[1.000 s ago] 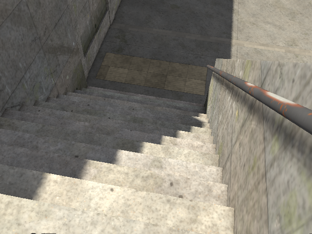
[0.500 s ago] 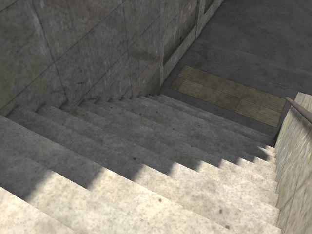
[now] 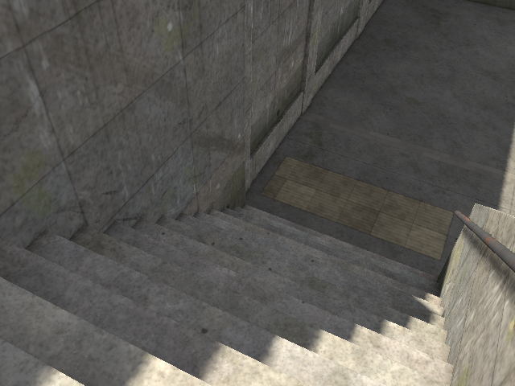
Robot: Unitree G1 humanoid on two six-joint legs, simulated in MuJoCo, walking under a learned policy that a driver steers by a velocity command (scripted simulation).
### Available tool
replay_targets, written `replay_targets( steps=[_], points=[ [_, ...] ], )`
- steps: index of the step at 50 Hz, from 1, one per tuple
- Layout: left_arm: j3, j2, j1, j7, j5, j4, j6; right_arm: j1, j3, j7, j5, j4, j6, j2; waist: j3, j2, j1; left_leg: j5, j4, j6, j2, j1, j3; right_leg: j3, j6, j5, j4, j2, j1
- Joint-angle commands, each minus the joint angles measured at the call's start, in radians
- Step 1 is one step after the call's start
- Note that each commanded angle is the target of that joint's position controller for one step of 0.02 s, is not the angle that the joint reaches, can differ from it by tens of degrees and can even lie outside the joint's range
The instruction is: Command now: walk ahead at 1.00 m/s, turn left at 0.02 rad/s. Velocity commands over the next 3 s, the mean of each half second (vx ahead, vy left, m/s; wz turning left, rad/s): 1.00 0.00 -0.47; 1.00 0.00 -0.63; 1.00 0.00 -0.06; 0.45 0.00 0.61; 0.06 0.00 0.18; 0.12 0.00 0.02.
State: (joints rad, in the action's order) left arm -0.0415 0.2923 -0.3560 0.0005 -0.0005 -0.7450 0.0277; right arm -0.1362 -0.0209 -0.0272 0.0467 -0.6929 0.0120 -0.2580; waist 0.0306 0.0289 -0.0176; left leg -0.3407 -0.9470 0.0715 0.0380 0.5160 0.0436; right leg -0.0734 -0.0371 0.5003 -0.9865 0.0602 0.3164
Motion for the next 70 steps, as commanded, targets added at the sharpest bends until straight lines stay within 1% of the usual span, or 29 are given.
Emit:
replay_targets(
  steps=[1, 3, 5, 10, 16, 19, 20, 21, 24, 27, 30, 32, 38, 42, 44, 45, 46, 48, 50, 52, 55, 57, 59, 61, 64, 65, 66, 67, 70],
  points=[
    [-0.028, 0.029, 0.317, 0.028, 0.015, 0.17, -0.015, -0.36, -0.033, -0.003, 0.002, -0.07, -0.012, -0.09, -0.021, -0.338, -0.24, 0.302, 0.151, 0.067, 0.012, -0.483, -0.191, 0.152, -0.066, -0.124, -0.646, -0.173, 0.642],
    [-0.007, 0.005, 0.178, 0.057, 0.026, 0.22, -0.007, -0.183, -0.046, 0.017, -0.022, 0.016, -0.035, -0.18, 0.007, -0.243, -0.027, 0.236, 0.346, 0.166, 0.251, -0.251, -0.528, 0.323, -0.014, -0.102, -0.457, -0.126, 0.627],
    [-0.036, 0.079, 0.2, 0.059, 0.019, 0.21, -0.016, -0.062, -0.033, 0.024, 0.031, 0.04, -0.061, -0.141, -0.022, -0.091, 0.042, 0.034, 0.259, 0.171, 0.259, -0.038, -0.495, 0.34, 0.027, -0.378, -0.355, -0.095, 0.565],
    [-0.039, 0.054, 0.215, -0.022, 0.005, 0.206, -0.064, -0.049, -0.02, 0.036, -0.025, 0.05, -0.114, -0.15, 0.004, -0.116, 0.085, -0.181, 0.129, 0.055, 0.186, 0.229, -0.198, 0.181, 0.027, -0.988, -0.012, -0.117, 0.157],
    [-0.013, 0.013, 0.287, -0.027, -0.004, 0.175, -0.032, -0.303, -0.043, 0.082, 0.038, -0.041, -0.033, -0.143, -0.087, -0.085, -0.075, 0.152, -0.137, 0.072, 0.251, -0.187, -0.104, 0.039, -0.095, -0.79, 0.443, -0.019, 0.185],
    [-0.046, 0.068, -0.014, -0.017, -0.006, 0.056, -0.039, -0.301, -0.049, 0.091, 0.042, -0.074, 0.003, -0.132, 0.027, -0.111, 0.033, 0.676, -0.566, 0.1, 0.264, -0.277, -0.011, 0.015, -0.141, -0.618, 0.59, -0.037, -0.103],
    [-0.058, 0.08, -0.249, -0.013, 0.015, -0.009, -0.041, -0.094, -0.054, 0.078, -0.002, -0.037, -0.009, -0.146, 0.075, -0.012, 0.239, 0.528, -1.117, 0.063, 0.154, 0.052, 0.123, -0.033, -0.204, -0.779, 0.479, -0.074, -0.432],
    [-0.063, 0.173, -0.283, -0.029, 0.011, -0.062, -0.041, -0.045, -0.007, 0.064, -0.005, 0.018, -0.022, 0.048, -0.037, 0.362, 0.179, -0.496, -1.486, 0.027, -0.055, 0.603, 0.151, 0.146, -0.232, -1.254, 0.183, 0.002, -0.551],
    [-0.046, 0.148, -0.14, -0.013, -0.019, 0.016, -0.059, -0.003, 0.012, 0.082, 0.052, 0.102, -0.047, -0.027, 0.03, -0.051, 0.054, -0.233, -1.148, -0.048, 0.079, 0.774, -0.102, 0.51, -0.287, -0.736, 0.276, 0.162, -0.302],
    [0.004, 0.061, 0.02, 0.003, -0.005, 0.038, 0.004, 0.123, 0.027, 0.088, 0.032, 0.128, -0.004, 0.001, -0.057, -0.105, -0.013, 0.194, -0.711, -0.178, 0.09, 0.732, -0.171, 0.695, -0.32, -0.262, 0.386, 0.148, 0.07],
    [0.022, 0.052, 0.054, 0.022, -0.002, 0.048, 0.009, -0.034, 0.03, 0.07, 0.012, 0.047, 0.032, 0.031, 0.025, 0.013, -0.048, 0.455, -0.56, -0.189, 0.056, 0.36, -0.12, 0.644, -0.287, -0.378, 0.332, 0.033, 0.252],
    [0.003, 0.046, -0.092, 0.03, -0.005, -0.009, 0.015, 0.035, -0.015, 0.063, 0.011, 0.058, -0.001, -0.067, 0.007, 0.039, 0.017, 0.621, -0.338, -0.147, 0.05, 0.502, -0.182, 0.628, -0.281, -0.338, 0.127, -0.041, 0.014],
    [0.012, 0.037, 0.031, 0.045, -0.005, 0.034, -0.012, 0.157, -0.002, -0.008, -0.009, 0.114, -0.072, 0.009, -0.034, 0.142, 0.116, 0.936, 0.236, -0.089, -0.062, -0.053, -0.122, 0.552, -0.225, -0.116, 0.067, -0.145, 0.202],
    [0.002, 0.04, 0.139, 0.028, 0.043, 0.033, -0.029, -0.187, -0.056, 0.03, -0.044, 0.003, -0.047, -0.097, -0.035, 0.184, -0.036, 0.731, 0.288, -0.011, 0.038, -0.23, -0.186, 0.578, -0.247, -0.441, -0.313, -0.103, 0.133],
    [0.002, 0.022, 0.227, 0.005, 0.031, 0.055, -0.029, -0.511, -0.073, 0.027, -0.058, -0.076, -0.032, -0.12, -0.036, -0.062, -0.245, 0.631, 0.607, 0.086, 0.08, -0.553, -0.15, 0.296, -0.181, -0.498, -1.072, -0.265, 0.329],
    [0.029, -0.113, 0.188, 0.009, 0.003, 0.109, -0.024, -0.409, -0.044, 0.002, -0.047, -0.061, -0.044, -0.095, -0.094, -0.301, -0.091, 1.081, 0.23, 0.11, 0.21, -0.74, -0.293, 0.231, -0.141, 0.223, -1.307, -0.384, 0.821],
    [0.051, -0.129, 0.105, 0.024, 0.015, 0.128, -0.016, -0.32, -0.02, -0.024, -0.051, -0.035, -0.069, -0.06, -0.07, -0.331, 0.025, 1.226, 0.144, 0.086, 0.252, -0.76, -0.33, 0.197, -0.139, 0.209, -1.121, -0.266, 0.966],
    [0.025, -0.056, 0.225, 0.036, 0.053, 0.1, -0.014, -0.362, -0.017, -0.02, -0.051, -0.059, -0.072, -0.066, -0.045, -0.107, -0.028, 0.788, 0.262, 0.1, 0.215, -0.506, -0.333, 0.218, -0.122, 0.146, -1.084, -0.226, 0.894],
    [0.026, -0.063, 0.172, 0.032, 0.08, 0.124, -0.009, -0.4, -0.032, -0.004, -0.04, -0.109, -0.11, -0.142, -0.043, -0.241, 0.058, 0.628, 0.168, 0.112, 0.271, -0.396, -0.483, 0.347, -0.068, -0.158, -0.81, -0.15, 0.984],
    [0.032, -0.051, 0.288, 0.017, 0.057, 0.146, -0.021, -0.235, 0.003, 0.021, -0.029, -0.055, -0.094, -0.083, -0.113, -0.105, 0.084, 0.131, 0.332, 0.113, 0.191, 0.104, -0.45, 0.263, 0.041, -0.54, -0.337, -0.143, 0.586],
    [-0.017, 0.017, 0.309, -0.008, 0.056, 0.083, -0.005, -0.266, -0.012, 0.033, -0.057, -0.081, -0.113, -0.151, -0.094, -0.113, 0.062, 0.065, 0.13, 0.099, 0.151, -0.036, -0.433, 0.311, -0.019, -1.004, -0.178, -0.128, 0.571],
    [0.013, -0.03, 0.397, -0.038, 0.036, 0.09, 0.017, -0.236, -0.008, 0.041, -0.065, -0.064, -0.1, -0.125, -0.085, -0.036, 0.031, -0.12, 0.125, 0.099, 0.074, 0.062, -0.311, 0.15, -0.018, -1.206, 0.137, -0.107, 0.307],
    [0.011, -0.053, 0.454, -0.054, -0.001, 0.094, 0.008, -0.331, -0.019, 0.036, -0.033, -0.101, -0.068, -0.121, -0.15, -0.123, -0.083, -0.094, 0.133, 0.144, 0.067, -0.032, -0.301, 0.096, -0.019, -0.995, 0.346, -0.07, 0.225],
    [-0.021, -0.003, 0.328, -0.023, -0.008, 0.057, -0.016, -0.297, -0.031, 0.042, -0.005, -0.139, -0.089, -0.144, -0.14, -0.271, -0.03, 0.042, -0.03, 0.161, 0.117, -0.087, -0.299, 0.099, -0.037, -0.955, 0.255, -0.023, 0.132],
    [-0.076, 0.096, -0.121, 0.009, 0.01, -0.112, -0.011, -0.362, -0.037, 0.049, 0.003, -0.215, -0.083, -0.091, -0.031, -0.124, 0.118, 0.598, -0.621, 0.11, 0.035, -0.124, -0.172, 0.051, -0.071, -0.792, 0.583, -0.022, -0.307],
    [-0.093, 0.104, -0.24, 0.003, 0.032, -0.138, -0.003, -0.314, -0.059, 0.071, -0.007, -0.221, -0.059, -0.113, -0.081, 0.031, 0.226, 0.183, -1.073, 0.1, -0.091, 0.01, -0.108, 0.135, -0.149, -0.682, 0.78, 0.044, -0.374],
    [-0.06, 0.09, -0.31, -0.018, 0.058, -0.181, -0.007, -0.327, -0.037, 0.062, -0.012, -0.196, -0.063, 0.003, -0.038, 0.151, 0.18, -0.511, -1.234, 0.077, -0.196, 0.475, -0.14, 0.166, -0.141, -0.989, 0.25, 0.116, -0.69],
    [-0.038, 0.056, -0.23, -0.032, 0.025, -0.158, -0.014, -0.358, -0.002, 0.053, -0.005, -0.131, -0.071, 0.046, 0.014, 0.138, 0.091, -0.476, -1.165, 0.079, -0.15, 0.632, -0.17, 0.266, -0.174, -1.124, 0.147, 0.17, -0.683],
    [-0.02, 0.022, -0.141, -0.016, -0.012, -0.191, 0.05, -0.174, -0.011, 0.06, 0.048, -0.084, -0.061, -0.018, -0.088, 0.085, 0.067, -0.027, -0.682, 0.017, 0.018, 0.72, -0.325, 0.597, -0.267, -0.101, 0.416, 0.327, -0.235]
  ],
)
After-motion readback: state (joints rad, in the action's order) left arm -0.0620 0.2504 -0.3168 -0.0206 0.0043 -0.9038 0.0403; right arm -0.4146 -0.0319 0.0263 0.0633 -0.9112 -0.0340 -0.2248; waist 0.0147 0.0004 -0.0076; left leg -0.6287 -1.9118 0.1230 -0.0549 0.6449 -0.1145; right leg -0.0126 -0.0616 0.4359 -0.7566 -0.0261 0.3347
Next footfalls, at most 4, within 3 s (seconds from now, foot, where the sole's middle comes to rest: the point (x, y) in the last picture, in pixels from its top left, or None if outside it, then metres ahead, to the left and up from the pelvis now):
0.40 right None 0.22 -0.09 -0.94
0.88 left None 0.52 0.03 -1.14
1.30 right None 0.61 -0.32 -1.35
1.68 left None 0.88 -0.30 -1.55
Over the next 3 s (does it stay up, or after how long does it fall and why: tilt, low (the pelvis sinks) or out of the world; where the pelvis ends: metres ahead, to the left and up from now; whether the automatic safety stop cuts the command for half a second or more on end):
stays up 1.08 -0.47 -0.98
